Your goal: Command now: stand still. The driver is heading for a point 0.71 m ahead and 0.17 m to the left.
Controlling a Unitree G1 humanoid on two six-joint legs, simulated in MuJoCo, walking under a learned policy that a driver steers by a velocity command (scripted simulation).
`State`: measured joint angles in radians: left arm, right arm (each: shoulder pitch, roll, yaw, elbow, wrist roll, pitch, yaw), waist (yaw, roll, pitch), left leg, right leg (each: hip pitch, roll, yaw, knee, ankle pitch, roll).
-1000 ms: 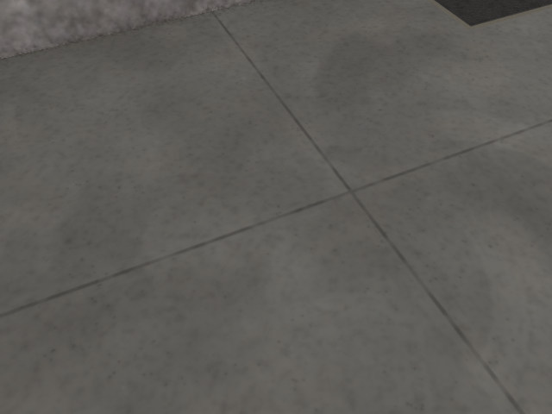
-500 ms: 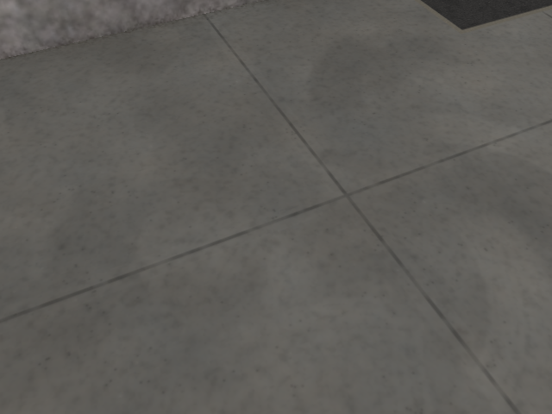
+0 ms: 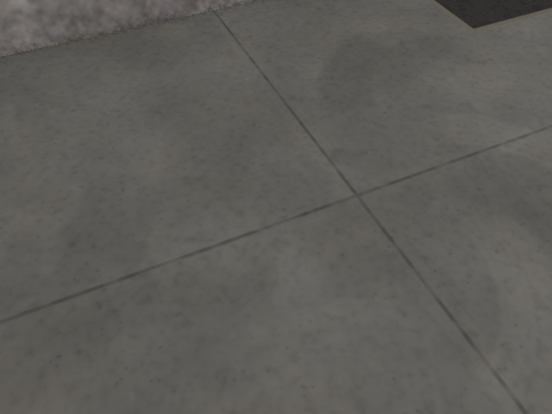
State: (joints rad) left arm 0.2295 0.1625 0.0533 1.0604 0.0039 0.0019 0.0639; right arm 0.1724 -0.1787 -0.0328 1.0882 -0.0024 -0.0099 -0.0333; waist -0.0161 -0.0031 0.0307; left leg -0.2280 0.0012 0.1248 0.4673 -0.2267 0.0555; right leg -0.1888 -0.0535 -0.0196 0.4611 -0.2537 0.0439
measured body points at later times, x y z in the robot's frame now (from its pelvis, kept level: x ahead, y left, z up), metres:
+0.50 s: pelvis +0.08 -0.06 -0.01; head +0.08 -0.09 +0.44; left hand +0.10 +0.20 -0.14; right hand +0.13 -0.32 -0.17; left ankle +0.03 +0.07 -0.67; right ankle +0.08 -0.16 -0.74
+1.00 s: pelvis +0.35 +0.00 -0.02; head +0.39 +0.00 +0.42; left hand +0.30 +0.26 -0.16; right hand +0.57 -0.21 -0.14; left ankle +0.43 +0.08 -0.74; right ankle +0.17 -0.18 -0.62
